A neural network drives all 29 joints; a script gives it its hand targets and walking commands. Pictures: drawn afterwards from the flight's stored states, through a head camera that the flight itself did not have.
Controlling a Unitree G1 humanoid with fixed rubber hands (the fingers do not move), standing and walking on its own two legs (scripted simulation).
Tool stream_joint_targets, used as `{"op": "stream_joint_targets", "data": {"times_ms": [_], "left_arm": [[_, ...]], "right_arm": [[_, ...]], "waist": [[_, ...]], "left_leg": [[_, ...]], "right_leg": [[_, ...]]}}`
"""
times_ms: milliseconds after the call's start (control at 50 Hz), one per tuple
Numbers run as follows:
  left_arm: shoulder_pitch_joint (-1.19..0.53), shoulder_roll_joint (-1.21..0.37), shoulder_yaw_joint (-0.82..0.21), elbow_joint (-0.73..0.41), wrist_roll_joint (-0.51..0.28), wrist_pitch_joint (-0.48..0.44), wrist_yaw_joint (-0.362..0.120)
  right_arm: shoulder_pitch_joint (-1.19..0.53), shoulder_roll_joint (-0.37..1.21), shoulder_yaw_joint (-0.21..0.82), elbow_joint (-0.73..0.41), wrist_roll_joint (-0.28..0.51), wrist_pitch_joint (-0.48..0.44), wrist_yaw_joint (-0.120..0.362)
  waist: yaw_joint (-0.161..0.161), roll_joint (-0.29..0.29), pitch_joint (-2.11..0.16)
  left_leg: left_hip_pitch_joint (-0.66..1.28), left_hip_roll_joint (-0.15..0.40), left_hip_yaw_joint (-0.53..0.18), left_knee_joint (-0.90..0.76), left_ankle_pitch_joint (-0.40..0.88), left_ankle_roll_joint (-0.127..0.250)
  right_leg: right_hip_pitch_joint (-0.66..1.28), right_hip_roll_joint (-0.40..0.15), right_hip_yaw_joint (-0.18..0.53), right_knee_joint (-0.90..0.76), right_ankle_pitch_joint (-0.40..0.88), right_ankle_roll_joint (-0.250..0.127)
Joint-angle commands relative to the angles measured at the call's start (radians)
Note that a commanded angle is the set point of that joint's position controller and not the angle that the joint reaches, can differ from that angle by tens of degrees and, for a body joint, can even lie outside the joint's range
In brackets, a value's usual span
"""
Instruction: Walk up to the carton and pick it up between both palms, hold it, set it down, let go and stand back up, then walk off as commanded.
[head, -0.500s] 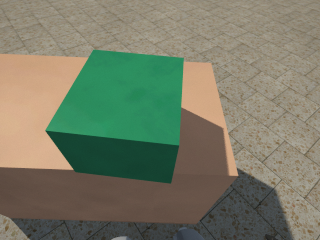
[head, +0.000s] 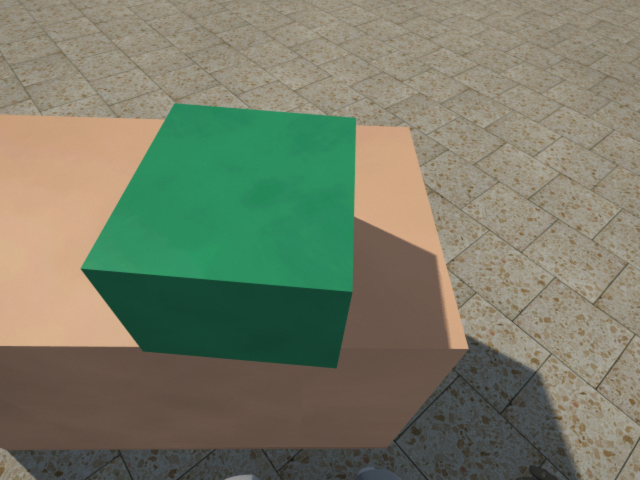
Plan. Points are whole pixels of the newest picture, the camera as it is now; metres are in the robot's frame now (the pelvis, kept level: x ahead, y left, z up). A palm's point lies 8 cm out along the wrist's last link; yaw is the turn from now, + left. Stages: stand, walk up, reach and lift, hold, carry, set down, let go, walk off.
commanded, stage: walk up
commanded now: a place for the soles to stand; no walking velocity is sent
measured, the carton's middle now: (252, 231) +0.45 +0.10 +0.04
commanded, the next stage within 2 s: none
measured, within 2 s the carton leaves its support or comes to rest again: neither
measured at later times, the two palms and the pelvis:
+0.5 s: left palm out of the picture +0.08 +0.30 -0.10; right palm out of the picture +0.10 -0.31 -0.10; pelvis +0.00 -0.01 +0.00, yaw -1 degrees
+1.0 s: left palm out of the picture +0.08 +0.30 -0.09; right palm out of the picture +0.08 -0.31 -0.10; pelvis -0.01 +0.00 +0.00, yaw -3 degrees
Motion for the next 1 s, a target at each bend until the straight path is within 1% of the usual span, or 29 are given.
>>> {"op": "stream_joint_targets", "data": {"times_ms": [0, 40, 80, 120, 140, 160, 180, 220, 300, 340, 360, 380, 400, 460, 540, 580, 600, 620, 640, 720, 780, 820, 840, 860, 880, 920, 940, 960, 980], "left_arm": [[0.114, 0.357, 0.082, 0.003, 0.028, -0.059, 0.030], [0.072, 0.361, 0.068, -0.013, 0.029, -0.052, 0.030], [0.005, 0.339, 0.057, -0.016, 0.027, -0.048, 0.032], [-0.062, 0.290, 0.046, -0.026, 0.021, -0.042, 0.030], [-0.097, 0.251, 0.031, -0.042, 0.014, -0.041, 0.026], [-0.097, 0.214, 0.024, -0.045, 0.005, -0.036, 0.026], [-0.074, 0.230, 0.034, -0.028, 0.008, -0.027, 0.033], [-0.017, 0.262, 0.040, -0.023, 0.010, -0.023, 0.028], [0.034, 0.253, 0.047, -0.008, 0.006, -0.038, 0.017], [0.088, 0.264, 0.054, 0.017, 0.006, -0.055, 0.021], [0.123, 0.310, 0.064, 0.021, 0.019, -0.061, 0.028], [0.115, 0.337, 0.073, 0.018, 0.025, -0.063, 0.033], [0.091, 0.366, 0.074, 0.007, 0.023, -0.057, 0.030], [0.026, 0.352, 0.057, -0.010, 0.029, -0.048, 0.034], [-0.077, 0.298, 0.048, -0.029, 0.017, -0.039, 0.028], [-0.156, 0.225, 0.029, -0.053, 0.009, -0.033, 0.022], [-0.140, 0.218, 0.025, -0.039, 0.011, -0.027, 0.026], [-0.084, 0.244, 0.038, -0.018, 0.012, -0.019, 0.030], [-0.031, 0.259, 0.035, -0.012, 0.012, -0.022, 0.025], [0.009, 0.247, 0.040, 0.010, 0.012, -0.041, 0.010], [0.064, 0.280, 0.058, 0.022, 0.016, -0.058, 0.020], [0.060, 0.339, 0.069, 0.011, 0.028, -0.060, 0.030], [0.036, 0.365, 0.061, 0.003, 0.027, -0.056, 0.030], [0.026, 0.372, 0.062, 0.006, 0.029, -0.051, 0.030], [0.005, 0.344, 0.046, 0.006, 0.024, -0.047, 0.030], [-0.057, 0.323, 0.048, -0.009, 0.025, -0.040, 0.029], [-0.096, 0.286, 0.037, -0.023, 0.022, -0.036, 0.028], [-0.137, 0.246, 0.031, -0.034, 0.017, -0.037, 0.024], [-0.121, 0.206, 0.021, -0.035, 0.005, -0.031, 0.028]], "right_arm": [[-0.119, -0.237, -0.072, -0.133, -0.003, -0.006, -0.003], [-0.139, -0.245, -0.066, -0.124, -0.009, -0.007, -0.008], [-0.094, -0.244, -0.071, -0.087, -0.009, -0.022, -0.006], [-0.008, -0.252, -0.080, -0.050, -0.018, -0.041, -0.004], [0.067, -0.284, -0.094, -0.028, -0.019, -0.050, -0.007], [0.084, -0.325, -0.101, -0.031, -0.019, -0.057, -0.009], [0.042, -0.340, -0.098, -0.036, -0.013, -0.059, -0.013], [-0.012, -0.321, -0.093, -0.062, -0.011, -0.058, -0.011], [-0.112, -0.313, -0.085, -0.085, -0.015, -0.044, -0.012], [-0.127, -0.275, -0.076, -0.102, -0.004, -0.031, -0.007], [-0.142, -0.256, -0.076, -0.125, 0.005, -0.029, -0.007], [-0.131, -0.228, -0.068, -0.127, 0.011, -0.019, -0.005], [-0.136, -0.240, -0.066, -0.127, 0.006, -0.009, -0.006], [-0.158, -0.242, -0.063, -0.111, -0.006, -0.009, -0.006], [-0.005, -0.254, -0.078, -0.040, -0.011, -0.033, -0.006], [0.076, -0.322, -0.095, -0.013, -0.019, -0.046, -0.009], [0.056, -0.350, -0.101, -0.019, -0.020, -0.050, -0.014], [-0.013, -0.348, -0.094, -0.028, -0.019, -0.052, -0.011], [-0.061, -0.333, -0.087, -0.048, -0.015, -0.056, -0.009], [-0.099, -0.308, -0.085, -0.076, -0.025, -0.051, -0.009], [-0.096, -0.272, -0.073, -0.091, -0.005, -0.034, -0.003], [-0.123, -0.226, -0.062, -0.108, 0.006, -0.019, -0.001], [-0.137, -0.238, -0.067, -0.100, 0.000, -0.010, -0.004], [-0.135, -0.247, -0.068, -0.093, -0.007, -0.008, -0.004], [-0.159, -0.239, -0.069, -0.092, -0.009, -0.012, -0.005], [-0.064, -0.244, -0.069, -0.046, -0.010, -0.027, -0.003], [0.000, -0.258, -0.077, -0.026, -0.015, -0.037, -0.003], [0.047, -0.293, -0.089, -0.004, -0.020, -0.045, -0.004], [0.065, -0.337, -0.097, -0.007, -0.023, -0.052, -0.008]], "waist": [[-0.006, -0.028, -0.256], [-0.002, -0.104, -0.182], [-0.034, -0.108, -0.145], [-0.086, -0.039, -0.165], [-0.133, 0.042, -0.176], [-0.144, 0.162, -0.189], [-0.109, 0.144, -0.170], [-0.062, 0.062, -0.157], [-0.020, 0.169, -0.096], [-0.002, 0.065, -0.196], [-0.002, -0.038, -0.234], [-0.007, -0.059, -0.239], [-0.009, -0.083, -0.241], [-0.006, -0.116, -0.115], [-0.087, -0.114, -0.149], [-0.139, 0.072, -0.141], [-0.135, 0.121, -0.118], [-0.079, 0.107, -0.084], [-0.057, 0.066, -0.093], [-0.034, 0.135, -0.091], [-0.027, 0.028, -0.196], [-0.022, -0.071, -0.240], [-0.022, -0.071, -0.188], [-0.019, -0.129, -0.168], [-0.021, -0.110, -0.126], [-0.069, -0.152, -0.134], [-0.103, -0.115, -0.127], [-0.133, 0.013, -0.137], [-0.139, 0.158, -0.133]], "left_leg": [[-0.095, -0.036, -0.122, 0.058, 0.022, 0.010], [-0.179, -0.066, -0.174, 0.072, -0.260, 0.015], [-0.092, -0.043, -0.183, -0.058, -0.151, 0.016], [0.142, 0.003, -0.210, -0.258, 0.080, 0.053], [0.293, 0.107, -0.302, -0.373, 0.121, 0.083], [0.358, 0.245, -0.456, -0.507, 0.184, 0.137], [0.352, 0.361, -0.534, -0.531, 0.306, 0.188], [0.293, 0.365, -0.448, -0.456, 0.419, 0.237], [0.129, 0.274, -0.251, -0.360, 0.493, 0.185], [0.108, 0.144, -0.131, -0.163, 0.492, 0.095], [0.037, 0.085, -0.063, -0.008, 0.460, 0.045], [-0.062, -0.010, -0.095, 0.060, 0.231, 0.004], [-0.124, -0.064, -0.149, 0.071, -0.169, 0.010], [-0.155, -0.048, -0.186, 0.041, -0.224, 0.009], [0.123, -0.032, -0.194, -0.239, 0.042, 0.040], [0.271, 0.169, -0.387, -0.490, 0.025, 0.110], [0.257, 0.339, -0.550, -0.601, 0.047, 0.179], [0.204, 0.396, -0.567, -0.605, 0.043, 0.230], [0.173, 0.398, -0.544, -0.561, 0.104, 0.265], [0.095, 0.285, -0.302, -0.423, 0.329, 0.197], [0.070, 0.110, -0.112, -0.148, 0.444, 0.069], [-0.053, -0.004, -0.119, -0.012, 0.104, 0.004], [-0.063, -0.053, -0.140, -0.001, -0.153, 0.007], [-0.083, -0.070, -0.160, -0.018, -0.202, 0.013], [-0.076, -0.067, -0.170, -0.029, -0.189, 0.012], [0.047, -0.053, -0.183, -0.186, -0.034, 0.028], [0.181, 0.011, -0.223, -0.284, 0.043, 0.042], [0.285, 0.113, -0.308, -0.408, 0.070, 0.088], [0.293, 0.263, -0.463, -0.544, 0.132, 0.140]], "right_leg": [[0.201, -0.261, 0.524, -0.337, 0.326, -0.248], [0.189, -0.298, 0.683, -0.403, 0.215, -0.310], [0.092, -0.269, 0.604, -0.377, 0.245, -0.269], [-0.088, -0.176, 0.407, -0.271, 0.279, -0.169], [-0.216, -0.110, 0.219, -0.117, 0.324, -0.100], [-0.289, 0.016, 0.019, 0.090, 0.180, -0.032], [-0.312, 0.016, -0.082, 0.134, -0.136, -0.007], [-0.230, -0.040, -0.104, 0.158, -0.195, -0.014], [-0.052, -0.061, -0.125, -0.062, -0.029, -0.039], [0.086, -0.064, -0.014, -0.204, 0.361, -0.077], [0.159, -0.129, 0.151, -0.256, 0.464, -0.134], [0.201, -0.211, 0.448, -0.333, 0.423, -0.202], [0.232, -0.269, 0.598, -0.361, 0.393, -0.285], [0.117, -0.277, 0.661, -0.440, 0.187, -0.284], [-0.048, -0.199, 0.462, -0.322, 0.262, -0.186], [-0.243, -0.030, 0.113, -0.024, 0.196, -0.069], [-0.288, 0.040, -0.039, 0.096, -0.040, -0.030], [-0.269, -0.006, -0.076, 0.158, -0.154, -0.018], [-0.218, -0.038, -0.093, 0.167, -0.182, -0.013], [-0.058, -0.057, -0.118, -0.052, -0.049, -0.034], [0.137, -0.080, 0.049, -0.209, 0.448, -0.095], [0.199, -0.231, 0.461, -0.343, 0.357, -0.210], [0.133, -0.264, 0.563, -0.373, 0.309, -0.278], [0.135, -0.267, 0.624, -0.394, 0.222, -0.295], [0.082, -0.266, 0.621, -0.430, 0.162, -0.275], [-0.008, -0.217, 0.508, -0.356, 0.246, -0.223], [-0.126, -0.179, 0.391, -0.285, 0.257, -0.163], [-0.216, -0.103, 0.205, -0.133, 0.285, -0.089], [-0.266, 0.016, 0.019, 0.069, 0.138, -0.033]]}}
